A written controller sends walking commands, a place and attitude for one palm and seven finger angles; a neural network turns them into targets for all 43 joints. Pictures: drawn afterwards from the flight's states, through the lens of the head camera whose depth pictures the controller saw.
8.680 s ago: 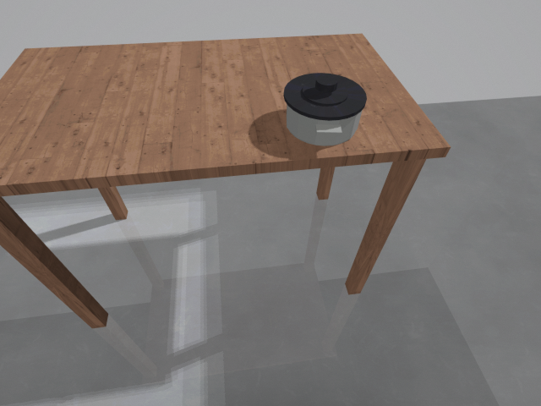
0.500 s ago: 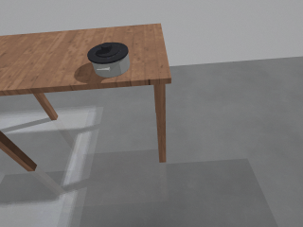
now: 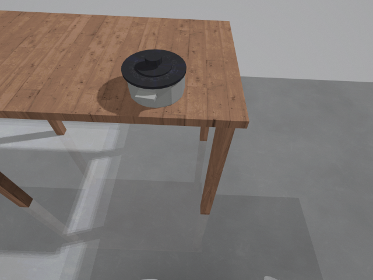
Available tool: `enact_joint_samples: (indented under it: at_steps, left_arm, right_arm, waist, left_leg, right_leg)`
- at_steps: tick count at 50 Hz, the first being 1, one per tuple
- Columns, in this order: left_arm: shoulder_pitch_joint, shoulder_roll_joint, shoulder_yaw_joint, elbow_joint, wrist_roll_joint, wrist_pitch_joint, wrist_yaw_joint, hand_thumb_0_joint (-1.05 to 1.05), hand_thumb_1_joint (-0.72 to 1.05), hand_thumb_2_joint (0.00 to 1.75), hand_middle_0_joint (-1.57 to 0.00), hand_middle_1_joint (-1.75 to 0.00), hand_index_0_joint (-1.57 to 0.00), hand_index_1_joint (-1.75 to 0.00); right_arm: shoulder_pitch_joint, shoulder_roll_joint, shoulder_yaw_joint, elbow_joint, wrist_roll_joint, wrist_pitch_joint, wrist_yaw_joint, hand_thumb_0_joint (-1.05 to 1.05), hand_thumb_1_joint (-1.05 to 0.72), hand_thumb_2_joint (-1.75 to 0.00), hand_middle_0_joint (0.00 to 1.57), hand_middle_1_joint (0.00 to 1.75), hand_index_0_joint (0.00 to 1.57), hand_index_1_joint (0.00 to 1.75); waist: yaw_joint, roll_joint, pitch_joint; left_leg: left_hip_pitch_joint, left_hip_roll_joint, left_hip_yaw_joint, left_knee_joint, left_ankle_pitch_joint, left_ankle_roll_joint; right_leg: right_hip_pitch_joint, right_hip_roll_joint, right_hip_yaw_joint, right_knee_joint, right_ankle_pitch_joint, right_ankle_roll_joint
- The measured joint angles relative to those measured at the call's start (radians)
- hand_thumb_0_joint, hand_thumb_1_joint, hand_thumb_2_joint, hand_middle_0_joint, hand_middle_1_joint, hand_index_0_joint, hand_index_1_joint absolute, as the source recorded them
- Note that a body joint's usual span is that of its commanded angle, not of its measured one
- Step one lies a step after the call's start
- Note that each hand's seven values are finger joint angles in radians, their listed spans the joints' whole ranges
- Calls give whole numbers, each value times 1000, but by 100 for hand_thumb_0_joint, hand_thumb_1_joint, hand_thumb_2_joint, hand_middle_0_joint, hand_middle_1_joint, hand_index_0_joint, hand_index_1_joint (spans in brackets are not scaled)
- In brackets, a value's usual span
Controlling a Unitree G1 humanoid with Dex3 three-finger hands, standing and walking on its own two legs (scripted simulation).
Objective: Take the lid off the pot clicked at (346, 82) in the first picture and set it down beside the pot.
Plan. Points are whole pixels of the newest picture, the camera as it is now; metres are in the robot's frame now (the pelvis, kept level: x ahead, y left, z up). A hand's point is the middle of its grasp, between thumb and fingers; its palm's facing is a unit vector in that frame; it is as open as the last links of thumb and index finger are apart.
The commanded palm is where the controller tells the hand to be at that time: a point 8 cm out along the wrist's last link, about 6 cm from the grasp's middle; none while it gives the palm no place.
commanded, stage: take the last steps up to it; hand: left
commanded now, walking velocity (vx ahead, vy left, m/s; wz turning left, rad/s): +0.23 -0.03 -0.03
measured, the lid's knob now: (153, 58) +0.62 +0.16 +0.13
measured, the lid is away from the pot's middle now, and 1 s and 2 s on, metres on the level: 0.00 0.00 0.00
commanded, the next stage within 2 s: come to a stop and stand still in 0.22 s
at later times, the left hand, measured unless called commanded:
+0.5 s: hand (147, 228) +0.26 +0.13 -0.15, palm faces -0.04 -0.97 -0.23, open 7.3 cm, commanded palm none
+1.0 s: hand (93, 260) +0.17 +0.25 -0.15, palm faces +0.02 -0.96 -0.29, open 7.3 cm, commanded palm none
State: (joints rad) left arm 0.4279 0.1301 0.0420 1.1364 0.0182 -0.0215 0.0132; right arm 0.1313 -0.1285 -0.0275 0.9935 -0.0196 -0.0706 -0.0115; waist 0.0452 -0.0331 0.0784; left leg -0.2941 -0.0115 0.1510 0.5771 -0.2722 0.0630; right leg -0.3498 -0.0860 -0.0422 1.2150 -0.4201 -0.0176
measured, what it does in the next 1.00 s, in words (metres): walks ahead: right foot, then left foot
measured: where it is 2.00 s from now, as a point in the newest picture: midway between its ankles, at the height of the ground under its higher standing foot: outside the picture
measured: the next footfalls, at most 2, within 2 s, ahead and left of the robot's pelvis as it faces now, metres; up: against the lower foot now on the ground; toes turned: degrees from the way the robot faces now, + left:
right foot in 0.36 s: +0.25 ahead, -0.13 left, +0.00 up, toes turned -8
left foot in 0.82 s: +0.17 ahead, +0.13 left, +0.00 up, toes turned +2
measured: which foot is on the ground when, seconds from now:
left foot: down 0.00-0.38, up 0.40-0.80, down 0.82-1.00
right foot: up 0.00-0.34, down 0.36-0.82, up 0.84-1.00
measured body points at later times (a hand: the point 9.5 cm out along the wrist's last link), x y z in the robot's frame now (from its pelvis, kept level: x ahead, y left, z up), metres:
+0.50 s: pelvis +0.15 -0.04 +0.00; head +0.20 -0.07 +0.45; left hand +0.26 +0.18 -0.13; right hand +0.11 -0.26 -0.17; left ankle +0.07 +0.09 -0.67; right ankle +0.21 -0.13 -0.73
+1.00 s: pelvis +0.12 +0.04 +0.00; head +0.09 +0.02 +0.45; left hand +0.17 +0.30 -0.13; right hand +0.20 -0.21 -0.14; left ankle +0.13 +0.13 -0.73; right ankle +0.13 -0.07 -0.67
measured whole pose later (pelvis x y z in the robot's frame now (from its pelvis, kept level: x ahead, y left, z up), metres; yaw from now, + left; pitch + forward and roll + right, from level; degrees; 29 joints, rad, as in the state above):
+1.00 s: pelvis +0.12 +0.04 +0.00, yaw -3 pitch -2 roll +1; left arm 0.32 0.22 0.05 0.93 0.04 0.08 0.01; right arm 0.26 -0.20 -0.02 0.89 -0.04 0.03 -0.02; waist 0.01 0.01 -0.05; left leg -0.23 -0.01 0.11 0.58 -0.32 0.04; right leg -0.49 0.00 0.00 1.05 -0.36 0.00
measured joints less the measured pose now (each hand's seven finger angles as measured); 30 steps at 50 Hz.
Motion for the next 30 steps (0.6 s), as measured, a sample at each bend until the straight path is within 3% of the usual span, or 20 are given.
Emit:
enact_joint_samples:
  at_steps: [7, 11, 15, 18, 20, 22, 25, 30]
  left_arm:
    - [-163, 36, 19, -118, 12, 7, -8, 0, 92, 90, -20, -30, -20, -30]
    - [-232, 44, 18, -157, 11, 14, -15, 0, 92, 90, -19, -30, -20, -30]
    - [-277, 48, 12, -174, 9, 16, -18, 0, 92, 90, -19, -30, -20, -30]
    - [-284, 52, 4, -180, 10, -1, -21, 0, 91, 90, -20, -30, -20, -30]
    - [-294, 40, -1, -172, 9, -24, -13, 0, 91, 90, -20, -30, -20, -30]
    - [-299, 23, -16, -166, 3, -30, -5, 0, 91, 90, -20, -30, -20, -30]
    - [-297, 4, -25, -163, 2, -9, 12, 0, 91, 90, -20, -30, -20, -30]
    - [-301, 10, -2, -171, 3, 23, 32, -1, 94, 90, -20, -30, -21, -30]
  right_arm:
    - [86, -40, -17, 26, 10, -10, -16, -2, -95, -90, 20, 30, 20, 30]
    - [143, -42, -10, 49, 4, 1, -12, -1, -94, -90, 20, 30, 20, 30]
    - [191, -34, -3, 70, -5, 14, -11, 0, -92, -90, 20, 30, 20, 30]
    - [234, -29, 1, 91, -5, 25, -10, 0, -92, -90, 20, 30, 20, 30]
    - [235, -32, 1, 111, 6, 40, -13, 1, -92, -90, 20, 30, 20, 30]
    - [220, -37, -1, 118, 16, 61, -23, 1, -91, -90, 20, 30, 20, 30]
    - [180, -38, -7, 111, 23, 93, -29, 1, -91, -90, 20, 30, 20, 30]
    - [98, -49, -25, 64, 15, 131, -19, 1, -91, -90, 20, 30, 20, 30]
  waist:
    - [-10, -2, -47]
    - [-32, 7, -48]
    - [-69, 26, -28]
    - [-88, 40, -18]
    - [-87, 65, -1]
    - [-92, 84, 20]
    - [-84, 77, 36]
    - [-61, 58, 47]
  left_leg:
    - [165, -34, 11, -205, 33, 9]
    - [225, -36, 4, -252, 18, -2]
    - [261, -17, 0, -229, -38, -26]
    - [260, 11, -2, -130, -126, -54]
    - [193, 40, -28, 58, -200, -66]
    - [106, 36, -81, 255, -275, -77]
    - [-8, 19, -115, 422, -294, -93]
    - [-144, 16, -150, 512, -231, -119]
  right_leg:
    - [-216, -37, -9, -138, 176, 38]
    - [-218, -42, -16, -306, 229, 48]
    - [-150, -21, -37, -492, 217, 36]
    - [-52, 11, -64, -636, 273, 17]
    - [-41, 37, -76, -612, 224, -21]
    - [-22, 47, -89, -605, 195, -39]
    - [5, 44, -84, -643, 208, -40]
    - [17, 28, -76, -699, 245, -33]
